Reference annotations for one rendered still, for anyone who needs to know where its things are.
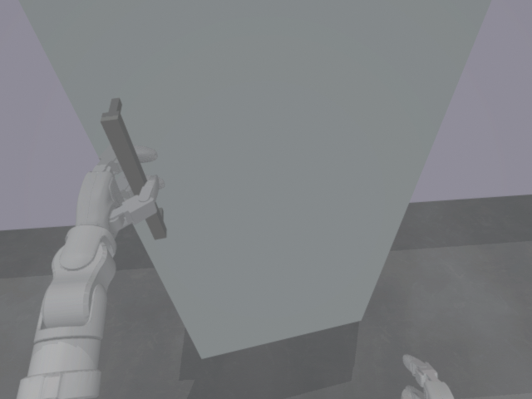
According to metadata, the fridge door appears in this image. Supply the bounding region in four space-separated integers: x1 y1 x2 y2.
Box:
18 0 491 359

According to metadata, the robot left forearm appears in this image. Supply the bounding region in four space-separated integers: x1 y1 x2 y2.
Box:
17 224 117 399

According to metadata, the right robot hand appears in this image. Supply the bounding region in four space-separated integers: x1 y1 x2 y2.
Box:
401 354 454 399

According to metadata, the left robot hand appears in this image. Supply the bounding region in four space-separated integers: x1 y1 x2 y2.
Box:
76 145 165 239

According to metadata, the handle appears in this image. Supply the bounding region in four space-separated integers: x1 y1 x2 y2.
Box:
101 98 166 240

